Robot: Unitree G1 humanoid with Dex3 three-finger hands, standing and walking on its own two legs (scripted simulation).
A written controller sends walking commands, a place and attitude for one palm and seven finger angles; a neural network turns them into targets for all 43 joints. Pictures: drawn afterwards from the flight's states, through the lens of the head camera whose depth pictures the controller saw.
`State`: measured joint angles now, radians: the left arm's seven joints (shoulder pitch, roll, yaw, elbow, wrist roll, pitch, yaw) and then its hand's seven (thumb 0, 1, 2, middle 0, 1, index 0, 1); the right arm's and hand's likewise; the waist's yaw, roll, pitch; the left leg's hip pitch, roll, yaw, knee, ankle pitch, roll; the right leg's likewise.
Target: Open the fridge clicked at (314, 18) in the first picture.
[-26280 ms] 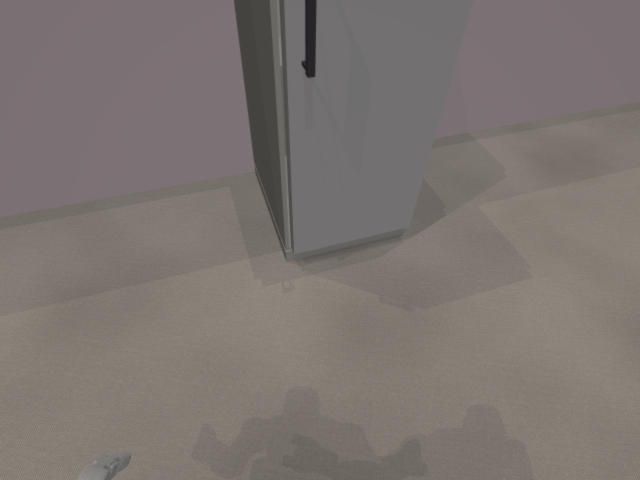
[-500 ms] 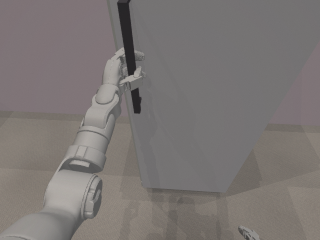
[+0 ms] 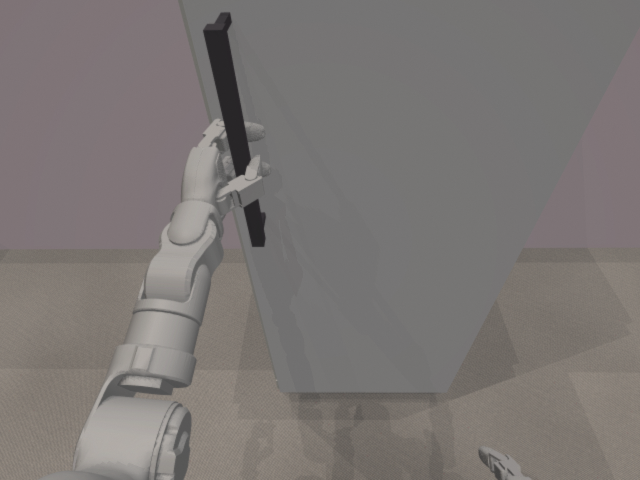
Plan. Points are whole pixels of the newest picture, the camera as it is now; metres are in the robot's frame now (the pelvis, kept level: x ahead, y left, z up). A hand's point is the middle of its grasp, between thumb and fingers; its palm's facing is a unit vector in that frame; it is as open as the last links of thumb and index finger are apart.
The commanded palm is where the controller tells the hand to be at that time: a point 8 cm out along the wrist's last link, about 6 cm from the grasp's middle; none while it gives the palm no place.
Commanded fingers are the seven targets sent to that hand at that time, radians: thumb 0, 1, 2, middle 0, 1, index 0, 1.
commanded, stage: pull the door a little, standing still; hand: left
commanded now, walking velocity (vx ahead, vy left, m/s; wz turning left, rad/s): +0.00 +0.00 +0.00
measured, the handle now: (244, 149) +0.48 +0.11 +0.19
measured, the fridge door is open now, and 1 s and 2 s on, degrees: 0 16 54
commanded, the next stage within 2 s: walk backward, drawing the door open in 0.50 s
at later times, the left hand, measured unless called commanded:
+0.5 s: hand (256, 194) +0.39 +0.09 +0.19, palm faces -0.03 -1.00 -0.01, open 6.1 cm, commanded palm +0.32 +0.14 +0.19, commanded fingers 0.00 0.90 0.90 -0.45 -1.40 -0.45 -1.40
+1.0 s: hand (267, 255) +0.30 +0.06 +0.18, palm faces +0.06 -0.97 -0.25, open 6.5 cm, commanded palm +0.27 +0.12 +0.18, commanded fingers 0.00 0.90 0.90 -0.45 -1.40 -0.45 -1.40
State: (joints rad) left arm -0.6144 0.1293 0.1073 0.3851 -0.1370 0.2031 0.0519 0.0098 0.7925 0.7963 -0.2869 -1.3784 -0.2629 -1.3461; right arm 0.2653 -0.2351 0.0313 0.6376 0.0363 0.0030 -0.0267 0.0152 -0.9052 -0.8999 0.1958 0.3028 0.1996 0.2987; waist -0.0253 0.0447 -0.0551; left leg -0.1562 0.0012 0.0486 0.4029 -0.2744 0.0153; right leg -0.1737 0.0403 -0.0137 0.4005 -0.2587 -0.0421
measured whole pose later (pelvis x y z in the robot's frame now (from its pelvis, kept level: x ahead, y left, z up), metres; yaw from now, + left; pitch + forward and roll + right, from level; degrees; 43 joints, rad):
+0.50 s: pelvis +0.03 -0.01 +0.00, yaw -1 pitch +2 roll +1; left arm -0.33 0.12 0.09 -0.02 -0.16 0.34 0.01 0.01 0.78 0.79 -0.28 -1.32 -0.24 -1.29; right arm 0.18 -0.22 0.06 0.55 0.03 0.11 -0.01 0.01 -0.90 -0.90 0.20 0.30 0.20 0.30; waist 0.00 0.04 -0.09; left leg -0.12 -0.01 0.05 0.40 -0.25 0.01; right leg -0.12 0.03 0.00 0.38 -0.28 -0.04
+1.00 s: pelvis +0.04 -0.05 +0.01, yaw +2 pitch +1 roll +3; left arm 0.19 0.22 -0.04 -0.49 -0.05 0.00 0.08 -0.04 0.61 0.79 -0.45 -1.39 -0.29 -1.37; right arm 0.16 -0.17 0.04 0.49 -0.03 0.10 -0.02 0.01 -0.91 -0.90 0.19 0.30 0.20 0.30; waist -0.01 0.05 0.03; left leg -0.11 -0.01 -0.04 0.41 -0.17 -0.01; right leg -0.29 0.03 -0.03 0.63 -0.29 0.00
